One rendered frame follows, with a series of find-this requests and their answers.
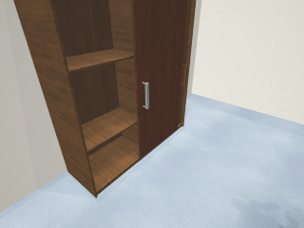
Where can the handle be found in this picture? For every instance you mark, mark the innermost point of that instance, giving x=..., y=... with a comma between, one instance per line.
x=146, y=89
x=185, y=75

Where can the wardrobe door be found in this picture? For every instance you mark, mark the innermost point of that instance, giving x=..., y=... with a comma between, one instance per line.
x=185, y=47
x=158, y=43

